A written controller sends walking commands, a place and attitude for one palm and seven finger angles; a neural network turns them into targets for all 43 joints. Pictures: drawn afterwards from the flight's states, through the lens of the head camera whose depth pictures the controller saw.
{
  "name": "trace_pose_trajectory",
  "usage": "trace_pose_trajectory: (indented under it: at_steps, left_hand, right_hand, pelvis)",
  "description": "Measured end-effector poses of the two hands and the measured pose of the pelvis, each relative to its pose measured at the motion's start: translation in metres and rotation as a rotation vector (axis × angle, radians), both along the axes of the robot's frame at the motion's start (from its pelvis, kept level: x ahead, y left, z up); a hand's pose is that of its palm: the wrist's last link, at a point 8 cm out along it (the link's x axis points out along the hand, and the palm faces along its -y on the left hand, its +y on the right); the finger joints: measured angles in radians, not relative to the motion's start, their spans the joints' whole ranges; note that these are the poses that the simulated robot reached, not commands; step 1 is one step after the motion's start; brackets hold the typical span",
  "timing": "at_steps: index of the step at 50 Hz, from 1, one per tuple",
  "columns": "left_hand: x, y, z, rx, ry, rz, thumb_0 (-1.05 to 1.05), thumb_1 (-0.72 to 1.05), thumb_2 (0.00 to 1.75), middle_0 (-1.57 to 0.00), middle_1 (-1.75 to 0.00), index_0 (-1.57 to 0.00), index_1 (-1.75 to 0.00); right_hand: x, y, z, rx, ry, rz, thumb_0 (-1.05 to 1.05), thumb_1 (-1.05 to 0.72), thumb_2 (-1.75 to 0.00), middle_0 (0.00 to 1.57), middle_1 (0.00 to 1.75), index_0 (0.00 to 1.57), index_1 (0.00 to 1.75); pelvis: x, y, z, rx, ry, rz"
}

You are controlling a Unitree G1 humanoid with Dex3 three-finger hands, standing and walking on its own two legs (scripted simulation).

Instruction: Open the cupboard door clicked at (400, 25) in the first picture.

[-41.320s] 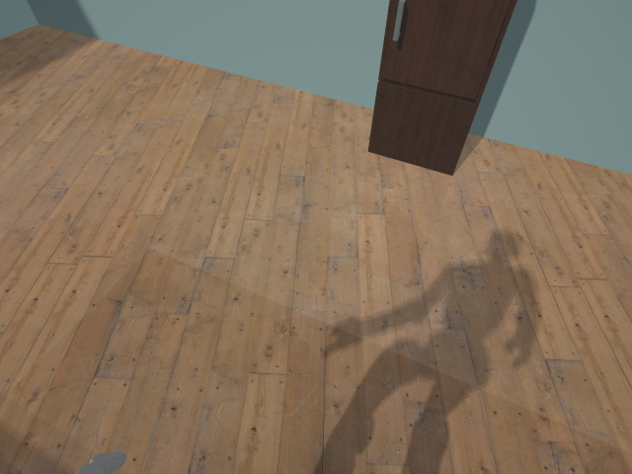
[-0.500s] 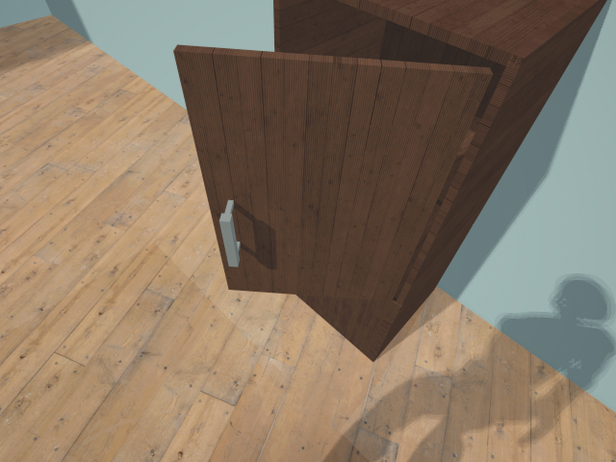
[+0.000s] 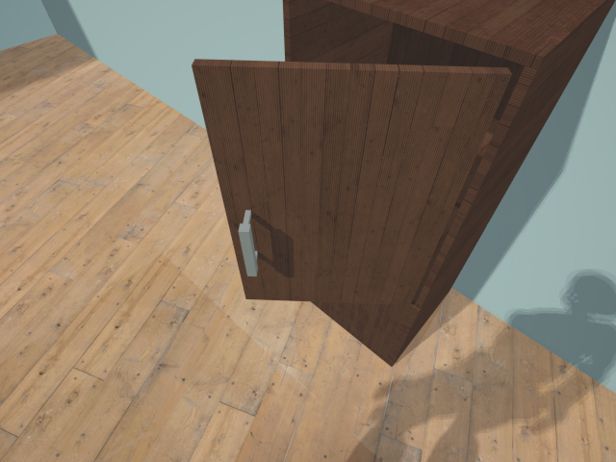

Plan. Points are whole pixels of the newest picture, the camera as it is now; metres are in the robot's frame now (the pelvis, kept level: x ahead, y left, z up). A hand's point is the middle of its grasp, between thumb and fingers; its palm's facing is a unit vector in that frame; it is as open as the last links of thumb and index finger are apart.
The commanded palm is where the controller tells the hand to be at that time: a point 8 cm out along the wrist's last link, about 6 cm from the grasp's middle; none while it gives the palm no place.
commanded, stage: come to a stop and stand still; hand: left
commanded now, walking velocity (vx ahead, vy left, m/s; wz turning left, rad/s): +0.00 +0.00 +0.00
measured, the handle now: (250, 244) +0.50 +0.15 -0.09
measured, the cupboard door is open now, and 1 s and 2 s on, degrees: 40 40 40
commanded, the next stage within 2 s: look again from close up in 0.10 s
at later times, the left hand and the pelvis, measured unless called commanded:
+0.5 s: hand out of the picture +0.03 +0.18 -0.17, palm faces +0.01 -0.97 -0.23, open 7.4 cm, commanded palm none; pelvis +0.00 -0.02 +0.00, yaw +0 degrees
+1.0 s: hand (179, 420) +0.18 +0.18 -0.04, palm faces +0.30 -0.95 -0.10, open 7.6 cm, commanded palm +0.11 +0.22 -0.07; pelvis -0.02 -0.04 -0.01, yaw +3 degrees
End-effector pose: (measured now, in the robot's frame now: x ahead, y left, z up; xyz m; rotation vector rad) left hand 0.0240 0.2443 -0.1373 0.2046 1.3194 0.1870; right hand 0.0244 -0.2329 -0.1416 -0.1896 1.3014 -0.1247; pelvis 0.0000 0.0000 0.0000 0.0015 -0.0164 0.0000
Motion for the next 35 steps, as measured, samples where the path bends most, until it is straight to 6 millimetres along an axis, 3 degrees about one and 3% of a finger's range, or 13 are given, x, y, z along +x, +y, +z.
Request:
trace_pose_trajectory:
  at_steps: [15, 35]
  left_hand:
    - [0.006, -0.014, -0.003, -0.027, 0.004, -0.013, 0.01, 0.91, 0.90, -0.20, -0.30, -0.20, -0.30]
    - [0.000, -0.026, 0.000, -0.018, 0.011, -0.004, 0.01, 0.91, 0.90, -0.20, -0.30, -0.20, -0.30]
  right_hand:
    - [0.015, -0.020, 0.008, -0.035, -0.011, 0.005, 0.01, -0.91, -0.90, 0.20, 0.30, 0.20, 0.30]
    - [0.013, -0.035, 0.009, -0.027, 0.011, 0.011, 0.01, -0.91, -0.90, 0.20, 0.30, 0.20, 0.30]
  pelvis:
    - [0.001, -0.009, 0.002, 0.000, -0.004, -0.002]
    - [0.001, -0.027, 0.005, 0.002, -0.002, 0.006]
